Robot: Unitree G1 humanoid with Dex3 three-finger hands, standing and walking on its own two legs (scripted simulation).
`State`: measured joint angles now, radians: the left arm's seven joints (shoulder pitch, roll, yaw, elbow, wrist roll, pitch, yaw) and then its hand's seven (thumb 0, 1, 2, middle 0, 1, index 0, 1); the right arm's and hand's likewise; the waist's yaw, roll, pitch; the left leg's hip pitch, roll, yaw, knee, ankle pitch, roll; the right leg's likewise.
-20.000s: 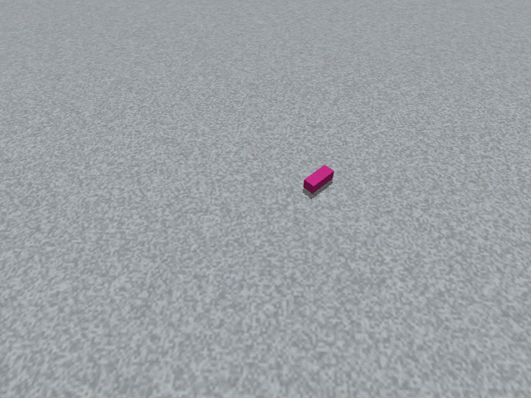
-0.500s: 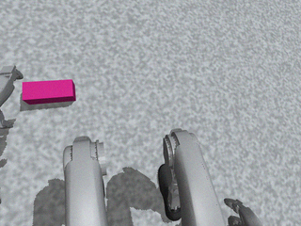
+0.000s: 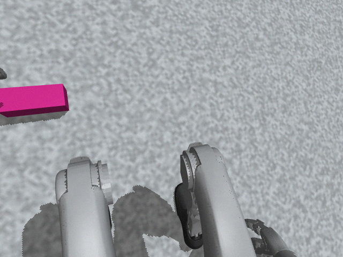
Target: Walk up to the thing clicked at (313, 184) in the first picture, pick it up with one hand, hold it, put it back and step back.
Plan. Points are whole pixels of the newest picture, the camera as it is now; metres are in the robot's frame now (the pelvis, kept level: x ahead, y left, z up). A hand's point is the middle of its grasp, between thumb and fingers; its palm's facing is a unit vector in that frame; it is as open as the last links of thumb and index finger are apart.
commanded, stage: rise first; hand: left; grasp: from above
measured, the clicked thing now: (35, 100) +0.50 +0.33 -0.31
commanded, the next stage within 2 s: approach in 1.56 s
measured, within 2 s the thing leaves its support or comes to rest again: neither
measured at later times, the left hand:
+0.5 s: hand out of the picture +0.44 +0.36 -0.18, palm faces -0.43 -0.10 -0.90, open 14.2 cm
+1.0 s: hand out of the picture +0.44 +0.36 -0.20, palm faces -0.43 -0.10 -0.90, open 14.2 cm
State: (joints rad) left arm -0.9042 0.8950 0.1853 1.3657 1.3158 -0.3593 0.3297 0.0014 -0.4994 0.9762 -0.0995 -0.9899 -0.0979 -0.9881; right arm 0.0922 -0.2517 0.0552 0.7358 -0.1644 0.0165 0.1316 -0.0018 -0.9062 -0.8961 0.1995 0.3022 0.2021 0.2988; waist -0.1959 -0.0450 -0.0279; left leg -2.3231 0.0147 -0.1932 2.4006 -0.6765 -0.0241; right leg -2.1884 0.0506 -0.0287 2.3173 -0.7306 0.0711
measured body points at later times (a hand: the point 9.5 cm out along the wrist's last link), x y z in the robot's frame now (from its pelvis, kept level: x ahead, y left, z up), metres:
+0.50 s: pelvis +0.00 +0.00 -0.01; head +0.24 +0.10 +0.35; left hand +0.46 +0.37 -0.13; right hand +0.07 -0.28 -0.11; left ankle +0.07 +0.13 -0.30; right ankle +0.10 -0.14 -0.30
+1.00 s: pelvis +0.00 +0.00 -0.02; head +0.25 +0.10 +0.34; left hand +0.46 +0.36 -0.15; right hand +0.07 -0.27 -0.11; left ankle +0.07 +0.13 -0.30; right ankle +0.10 -0.14 -0.30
